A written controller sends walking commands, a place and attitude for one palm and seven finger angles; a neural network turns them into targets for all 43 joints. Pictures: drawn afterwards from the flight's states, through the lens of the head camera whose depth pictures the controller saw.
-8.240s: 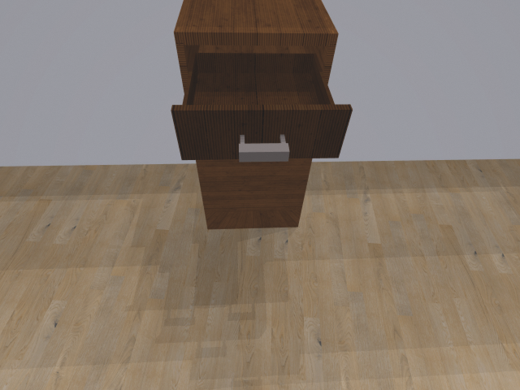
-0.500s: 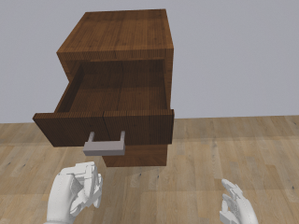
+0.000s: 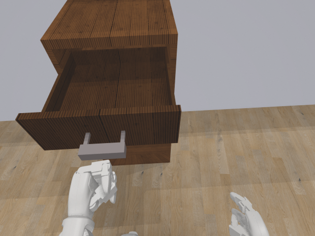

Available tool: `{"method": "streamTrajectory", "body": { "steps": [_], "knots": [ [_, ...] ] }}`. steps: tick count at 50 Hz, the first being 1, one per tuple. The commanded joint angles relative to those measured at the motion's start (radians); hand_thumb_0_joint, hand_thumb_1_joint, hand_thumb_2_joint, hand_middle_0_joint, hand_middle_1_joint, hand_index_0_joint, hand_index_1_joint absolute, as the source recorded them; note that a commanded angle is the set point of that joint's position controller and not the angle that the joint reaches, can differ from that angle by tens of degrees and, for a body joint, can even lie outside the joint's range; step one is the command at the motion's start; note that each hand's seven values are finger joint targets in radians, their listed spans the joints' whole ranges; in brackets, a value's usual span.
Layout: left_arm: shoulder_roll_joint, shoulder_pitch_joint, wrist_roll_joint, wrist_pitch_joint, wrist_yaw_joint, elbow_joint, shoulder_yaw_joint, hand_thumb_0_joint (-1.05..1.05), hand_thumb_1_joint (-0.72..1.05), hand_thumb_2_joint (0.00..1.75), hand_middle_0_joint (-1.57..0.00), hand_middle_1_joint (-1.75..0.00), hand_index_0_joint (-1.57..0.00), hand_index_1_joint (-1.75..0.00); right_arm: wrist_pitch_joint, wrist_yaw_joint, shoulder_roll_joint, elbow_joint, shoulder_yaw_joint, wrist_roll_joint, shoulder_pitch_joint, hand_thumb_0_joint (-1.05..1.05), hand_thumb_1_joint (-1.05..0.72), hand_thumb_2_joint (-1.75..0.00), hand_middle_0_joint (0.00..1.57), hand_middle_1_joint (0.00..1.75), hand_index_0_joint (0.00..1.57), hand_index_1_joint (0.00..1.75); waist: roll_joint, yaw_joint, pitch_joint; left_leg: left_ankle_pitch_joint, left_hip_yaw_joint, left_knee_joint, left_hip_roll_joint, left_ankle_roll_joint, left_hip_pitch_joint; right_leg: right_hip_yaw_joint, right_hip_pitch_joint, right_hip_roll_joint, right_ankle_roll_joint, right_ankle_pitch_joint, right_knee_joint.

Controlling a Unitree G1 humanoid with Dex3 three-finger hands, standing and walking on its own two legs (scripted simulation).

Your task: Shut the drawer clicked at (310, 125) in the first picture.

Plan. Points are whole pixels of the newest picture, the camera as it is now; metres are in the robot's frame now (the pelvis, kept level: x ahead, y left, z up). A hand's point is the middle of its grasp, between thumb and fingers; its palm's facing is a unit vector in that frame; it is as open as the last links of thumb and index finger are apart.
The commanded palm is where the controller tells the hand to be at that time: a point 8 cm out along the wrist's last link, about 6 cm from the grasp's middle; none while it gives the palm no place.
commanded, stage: bring the fist close to the handle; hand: left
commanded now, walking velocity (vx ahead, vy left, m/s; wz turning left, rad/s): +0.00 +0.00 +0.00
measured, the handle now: (104, 143) +0.33 +0.15 +0.07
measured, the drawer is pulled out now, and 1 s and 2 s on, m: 0.29 0.28 0.16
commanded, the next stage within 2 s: push the drawer shut in 0.50 s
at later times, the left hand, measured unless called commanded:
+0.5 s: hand (117, 182) +0.23 +0.10 +0.07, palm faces +0.06 -1.00 -0.01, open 3.3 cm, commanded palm +0.20 +0.15 +0.07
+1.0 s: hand (117, 169) +0.26 +0.10 +0.07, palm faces +0.04 -1.00 -0.02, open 3.1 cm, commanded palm +0.25 +0.16 +0.07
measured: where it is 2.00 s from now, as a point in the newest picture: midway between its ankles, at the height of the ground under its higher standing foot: outside the picture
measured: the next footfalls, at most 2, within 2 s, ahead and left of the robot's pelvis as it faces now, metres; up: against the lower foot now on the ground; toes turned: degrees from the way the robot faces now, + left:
none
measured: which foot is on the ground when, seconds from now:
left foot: down 0.00-1.00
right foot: down 0.00-1.00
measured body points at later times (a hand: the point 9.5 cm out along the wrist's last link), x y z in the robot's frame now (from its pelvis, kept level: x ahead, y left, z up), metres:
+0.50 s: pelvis +0.00 +0.00 +0.00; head +0.03 -0.01 +0.45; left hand +0.22 +0.15 +0.07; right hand +0.16 -0.23 -0.09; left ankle +0.02 +0.12 -0.69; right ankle -0.03 -0.08 -0.69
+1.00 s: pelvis -0.01 +0.01 +0.00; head +0.03 -0.01 +0.45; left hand +0.25 +0.16 +0.07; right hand +0.16 -0.23 -0.09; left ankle +0.02 +0.12 -0.69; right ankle -0.03 -0.08 -0.69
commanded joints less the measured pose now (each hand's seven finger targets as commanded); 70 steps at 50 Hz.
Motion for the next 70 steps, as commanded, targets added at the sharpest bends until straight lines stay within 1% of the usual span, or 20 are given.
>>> {"method": "streamTrajectory", "body": {
  "steps": [1,5,8,9,13,16,18,21,28,31,35,38,40,42,43,51,53,56,64,70],
  "knots": [
    [0.007,-0.116,0.010,-0.089,0.014,-0.182,0.002,0.00,0.90,0.90,-1.40,-1.60,-1.40,-1.60,-0.043,-0.004,-0.095,-0.166,-0.049,0.002,-0.082,0.00,-0.90,-0.90,0.20,0.30,0.20,0.30,-0.056,-0.018,-0.144,0.212,-0.041,-0.072,-0.008,0.027,0.128,0.073,-0.007,-0.012,0.053,0.356,-0.146],
    [-0.014,-0.163,0.026,-0.099,0.033,-0.140,-0.027,0.00,0.90,0.90,-1.40,-1.60,-1.40,-1.60,-0.032,0.000,-0.094,-0.163,-0.051,-0.002,-0.076,0.00,-0.90,-0.90,0.20,0.30,0.20,0.30,-0.059,-0.022,-0.174,0.212,-0.048,-0.059,-0.006,0.027,0.121,0.066,-0.031,-0.009,0.048,0.342,-0.123],
    [0.030,-0.136,0.036,-0.097,0.051,-0.157,0.015,0.00,0.90,0.90,-1.40,-1.60,-1.40,-1.60,-0.017,0.001,-0.096,-0.170,-0.054,-0.001,-0.073,0.00,-0.90,-0.90,0.20,0.30,0.20,0.30,-0.045,-0.002,-0.212,0.236,-0.040,-0.066,-0.006,0.027,0.132,0.075,0.013,-0.010,0.045,0.372,-0.126],
    [0.011,-0.125,0.037,-0.092,0.055,-0.159,-0.002,0.00,0.90,0.90,-1.40,-1.60,-1.40,-1.60,-0.011,0.001,-0.091,-0.176,-0.052,0.000,-0.072,0.00,-0.90,-0.90,0.20,0.30,0.20,0.30,-0.056,-0.001,-0.221,0.249,-0.036,-0.068,-0.007,0.028,0.137,0.074,0.023,-0.010,0.046,0.397,-0.124],
    [0.030,-0.144,0.033,-0.080,0.070,-0.139,0.022,0.00,0.90,0.90,-1.40,-1.60,-1.40,-1.60,0.006,-0.003,-0.094,-0.175,-0.047,0.001,-0.079,0.00,-0.90,-0.90,0.20,0.30,0.20,0.30,-0.095,-0.012,-0.162,0.215,-0.039,-0.076,-0.004,0.028,0.112,0.079,0.017,-0.009,0.051,0.366,-0.146],
    [-0.012,-0.149,0.028,-0.085,0.063,-0.152,-0.023,0.00,0.90,0.90,-1.40,-1.60,-1.40,-1.60,0.007,0.000,-0.088,-0.179,-0.044,0.002,-0.086,0.00,-0.90,-0.90,0.20,0.30,0.20,0.30,-0.060,-0.017,-0.164,0.213,-0.036,-0.078,-0.006,0.026,0.127,0.075,0.009,-0.010,0.051,0.371,-0.145],
    [0.008,-0.144,0.032,-0.087,0.065,-0.134,-0.006,0.00,0.90,0.90,-1.40,-1.60,-1.40,-1.60,0.009,-0.002,-0.094,-0.172,-0.045,0.001,-0.080,0.00,-0.90,-0.90,0.20,0.30,0.20,0.30,-0.091,-0.023,-0.145,0.200,-0.039,-0.078,-0.004,0.028,0.117,0.080,0.007,-0.011,0.053,0.352,-0.156],
    [0.011,-0.121,0.026,-0.097,0.053,-0.147,0.002,0.00,0.90,0.90,-1.40,-1.60,-1.40,-1.60,0.009,-0.002,-0.089,-0.177,-0.047,0.002,-0.083,0.00,-0.90,-0.90,0.20,0.30,0.20,0.30,-0.070,-0.009,-0.177,0.210,-0.035,-0.077,-0.007,0.025,0.119,0.083,0.024,-0.013,0.052,0.376,-0.145],
    [0.042,-0.180,0.016,-0.109,0.043,-0.134,0.033,0.00,0.90,0.90,-1.40,-1.60,-1.40,-1.60,0.013,-0.009,-0.094,-0.162,-0.046,0.004,-0.087,0.00,-0.90,-0.90,0.20,0.30,0.20,0.30,-0.074,-0.025,-0.146,0.180,-0.037,-0.069,-0.008,0.027,0.101,0.101,0.009,-0.017,0.057,0.334,-0.165],
    [0.005,-0.212,0.009,-0.113,0.038,-0.144,-0.005,0.00,0.90,0.90,-1.40,-1.60,-1.40,-1.60,0.007,-0.010,-0.091,-0.162,-0.048,0.004,-0.087,0.00,-0.90,-0.90,0.20,0.30,0.20,0.30,-0.061,-0.030,-0.178,0.189,-0.041,-0.068,-0.007,0.028,0.127,0.088,0.000,-0.015,0.056,0.342,-0.155],
    [0.027,-0.208,0.015,-0.102,0.043,-0.108,0.023,0.00,0.90,0.90,-1.40,-1.60,-1.40,-1.60,0.012,-0.010,-0.095,-0.155,-0.051,0.003,-0.080,0.00,-0.90,-0.90,0.20,0.30,0.20,0.30,-0.077,-0.021,-0.191,0.218,-0.039,-0.070,-0.007,0.028,0.127,0.088,0.020,-0.016,0.057,0.390,-0.151],
    [0.050,-0.290,0.016,-0.089,0.045,-0.063,0.046,0.00,0.90,0.90,-1.40,-1.60,-1.40,-1.60,0.020,-0.015,-0.102,-0.141,-0.048,0.004,-0.085,0.00,-0.90,-0.90,0.20,0.30,0.20,0.30,-0.082,-0.032,-0.152,0.194,-0.039,-0.072,-0.007,0.029,0.116,0.094,0.006,-0.016,0.058,0.352,-0.168],
    [0.021,-0.306,0.015,-0.085,0.047,-0.061,0.025,0.00,0.90,0.90,-1.40,-1.60,-1.40,-1.60,0.022,-0.013,-0.097,-0.146,-0.048,0.004,-0.087,0.00,-0.90,-0.90,0.20,0.30,0.20,0.30,-0.054,-0.022,-0.183,0.209,-0.038,-0.081,-0.008,0.027,0.135,0.081,0.013,-0.014,0.052,0.359,-0.156],
    [0.017,-0.352,0.008,-0.080,0.052,-0.047,0.024,0.00,0.90,0.90,-1.40,-1.60,-1.40,-1.60,0.023,-0.013,-0.099,-0.143,-0.047,0.005,-0.088,0.00,-0.90,-0.90,0.20,0.30,0.20,0.30,-0.065,-0.031,-0.177,0.207,-0.041,-0.082,-0.006,0.027,0.142,0.078,0.006,-0.013,0.054,0.357,-0.162],
    [0.043,-0.384,0.012,-0.080,0.058,-0.033,0.043,0.00,0.90,0.90,-1.40,-1.60,-1.40,-1.60,0.025,-0.015,-0.105,-0.131,-0.046,0.004,-0.087,0.00,-0.90,-0.90,0.20,0.30,0.20,0.30,-0.076,-0.038,-0.168,0.196,-0.044,-0.082,-0.005,0.029,0.134,0.082,0.003,-0.014,0.054,0.339,-0.169],
    [0.049,-0.572,0.001,-0.084,0.061,0.063,0.061,0.00,0.90,0.90,-1.40,-1.60,-1.40,-1.60,0.032,-0.021,-0.106,-0.089,-0.044,0.006,-0.102,0.00,-0.90,-0.90,0.20,0.30,0.20,0.30,-0.066,-0.048,-0.190,0.176,-0.043,-0.089,-0.006,0.029,0.151,0.089,-0.006,-0.014,0.054,0.301,-0.184],
    [0.078,-0.593,-0.003,-0.083,0.064,0.096,0.095,0.00,0.90,0.90,-1.40,-1.60,-1.40,-1.60,0.034,-0.024,-0.111,-0.078,-0.046,0.007,-0.097,0.00,-0.90,-0.90,0.20,0.30,0.20,0.30,-0.077,-0.040,-0.195,0.177,-0.044,-0.094,-0.006,0.029,0.145,0.096,0.014,-0.014,0.053,0.298,-0.192],
    [0.050,-0.641,-0.009,-0.082,0.062,0.112,0.077,0.00,0.90,0.90,-1.40,-1.60,-1.40,-1.60,0.037,-0.021,-0.107,-0.073,-0.046,0.008,-0.103,0.00,-0.90,-0.90,0.20,0.30,0.20,0.30,-0.045,-0.038,-0.223,0.197,-0.044,-0.106,-0.004,0.026,0.178,0.078,0.012,-0.010,0.049,0.317,-0.183],
    [0.061,-0.788,-0.013,-0.085,0.075,0.252,0.101,0.00,0.90,0.90,-1.40,-1.60,-1.40,-1.60,0.047,-0.021,-0.113,-0.038,-0.046,0.009,-0.103,0.00,-0.90,-0.90,0.20,0.30,0.20,0.30,-0.063,-0.049,-0.185,0.164,-0.045,-0.122,-0.003,0.026,0.167,0.083,-0.003,-0.009,0.050,0.274,-0.206],
    [0.071,-0.886,-0.011,-0.102,0.081,0.324,0.124,0.00,0.90,0.90,-1.40,-1.60,-1.40,-1.60,0.051,-0.019,-0.117,-0.018,-0.053,0.010,-0.092,0.00,-0.90,-0.90,0.20,0.30,0.20,0.30,-0.045,-0.044,-0.228,0.170,-0.044,-0.131,-0.003,0.024,0.192,0.079,-0.001,-0.006,0.046,0.274,-0.203]
  ]
}}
